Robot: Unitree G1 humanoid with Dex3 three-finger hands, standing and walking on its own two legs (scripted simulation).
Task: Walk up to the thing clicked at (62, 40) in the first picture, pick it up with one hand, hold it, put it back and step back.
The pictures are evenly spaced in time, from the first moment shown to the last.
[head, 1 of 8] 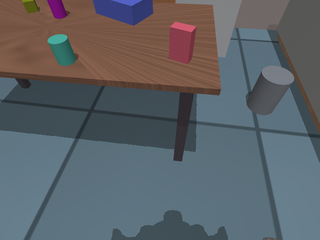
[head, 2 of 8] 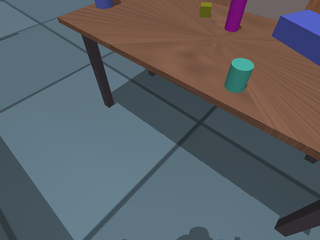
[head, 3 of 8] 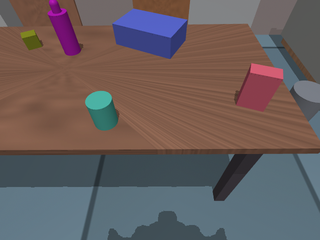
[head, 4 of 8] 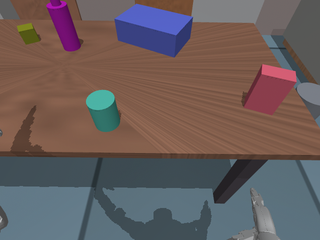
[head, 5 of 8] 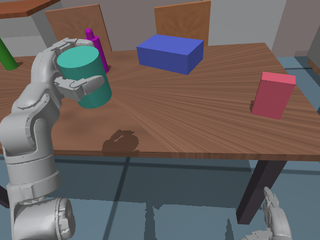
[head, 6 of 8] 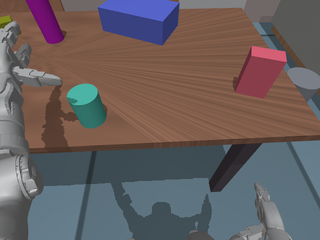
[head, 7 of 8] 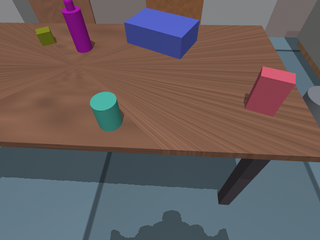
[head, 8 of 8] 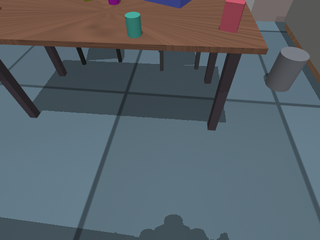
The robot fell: no
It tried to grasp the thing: yes
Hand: left
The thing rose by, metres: 0.24
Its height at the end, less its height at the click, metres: +0.00
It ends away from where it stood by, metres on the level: 0.01
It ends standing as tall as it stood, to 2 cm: yes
